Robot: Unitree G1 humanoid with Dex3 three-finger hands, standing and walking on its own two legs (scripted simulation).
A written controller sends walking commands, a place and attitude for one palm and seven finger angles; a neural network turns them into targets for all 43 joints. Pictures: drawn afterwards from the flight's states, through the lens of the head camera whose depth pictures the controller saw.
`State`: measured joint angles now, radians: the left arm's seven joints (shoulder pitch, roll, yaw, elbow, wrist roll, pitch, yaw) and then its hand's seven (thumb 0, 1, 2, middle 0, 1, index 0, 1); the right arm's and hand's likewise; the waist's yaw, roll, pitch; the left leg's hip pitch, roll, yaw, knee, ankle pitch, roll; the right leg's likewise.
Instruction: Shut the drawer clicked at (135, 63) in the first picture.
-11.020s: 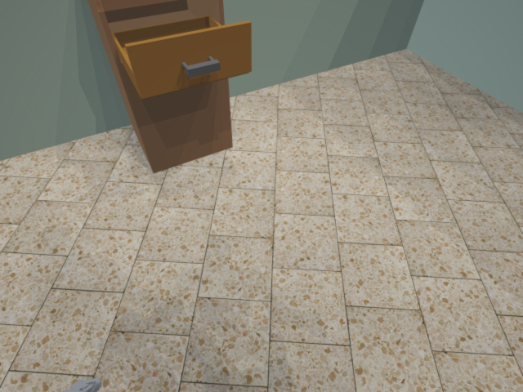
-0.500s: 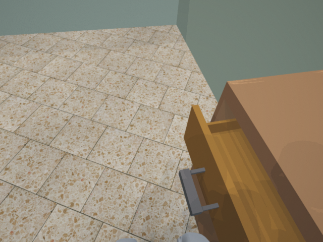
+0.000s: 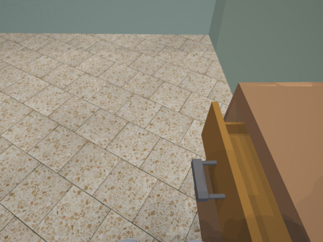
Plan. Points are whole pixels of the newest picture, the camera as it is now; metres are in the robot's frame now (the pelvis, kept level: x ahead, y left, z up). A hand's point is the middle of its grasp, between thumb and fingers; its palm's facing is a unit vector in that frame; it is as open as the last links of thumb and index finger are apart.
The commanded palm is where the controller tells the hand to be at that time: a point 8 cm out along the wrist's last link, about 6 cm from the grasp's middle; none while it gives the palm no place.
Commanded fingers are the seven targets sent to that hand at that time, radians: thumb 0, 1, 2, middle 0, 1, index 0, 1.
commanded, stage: shuffle to correct the standing spot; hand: left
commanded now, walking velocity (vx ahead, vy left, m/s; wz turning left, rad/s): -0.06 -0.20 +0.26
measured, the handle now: (207, 178) +0.29 -0.12 -0.05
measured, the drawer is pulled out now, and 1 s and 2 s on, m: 0.07 0.07 0.07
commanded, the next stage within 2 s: come to a stop and stand still in 1.92 s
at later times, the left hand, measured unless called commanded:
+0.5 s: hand out of the picture -0.07 +0.13 -0.17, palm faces +0.11 -0.97 -0.20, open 7.4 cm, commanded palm none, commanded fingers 0.00 0.90 0.90 -0.20 -0.30 -0.20 -0.30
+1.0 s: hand out of the picture -0.03 +0.07 -0.15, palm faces +0.10 -0.96 -0.25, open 7.3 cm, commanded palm none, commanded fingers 0.00 0.90 0.90 -0.20 -0.30 -0.20 -0.30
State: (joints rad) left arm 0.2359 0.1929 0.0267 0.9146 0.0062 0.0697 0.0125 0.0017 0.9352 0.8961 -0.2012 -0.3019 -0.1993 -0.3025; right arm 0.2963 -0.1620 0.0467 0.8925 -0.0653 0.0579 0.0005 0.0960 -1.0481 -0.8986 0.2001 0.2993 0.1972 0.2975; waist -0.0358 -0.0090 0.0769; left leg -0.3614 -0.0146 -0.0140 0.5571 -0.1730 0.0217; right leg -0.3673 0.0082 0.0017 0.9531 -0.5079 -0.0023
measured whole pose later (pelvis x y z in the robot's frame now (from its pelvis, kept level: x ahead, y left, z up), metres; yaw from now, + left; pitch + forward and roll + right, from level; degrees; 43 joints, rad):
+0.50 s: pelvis -0.05 -0.06 +0.00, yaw +3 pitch +0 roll +0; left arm 0.35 0.17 0.04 0.97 0.01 0.07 0.00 0.01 0.91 0.90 -0.20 -0.30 -0.20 -0.30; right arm 0.25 -0.19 -0.05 0.97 -0.02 0.08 -0.03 0.04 -0.94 -0.90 0.20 0.30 0.22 0.30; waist 0.00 0.01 0.06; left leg -0.43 0.04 -0.06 0.53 -0.12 -0.04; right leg -0.28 0.03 -0.01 0.64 -0.43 -0.04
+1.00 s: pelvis -0.10 -0.12 +0.00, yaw +4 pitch +0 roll +2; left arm 0.18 0.17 0.05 0.90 0.00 0.06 0.00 0.01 0.93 0.90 -0.20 -0.30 -0.20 -0.30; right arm 0.23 -0.20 -0.04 1.00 -0.03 0.05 -0.05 0.00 -0.91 -0.90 0.20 0.30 0.20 0.30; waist -0.03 0.02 0.07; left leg -0.31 -0.02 0.05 0.52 -0.22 0.01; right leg -0.29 0.03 0.06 0.79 -0.48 -0.02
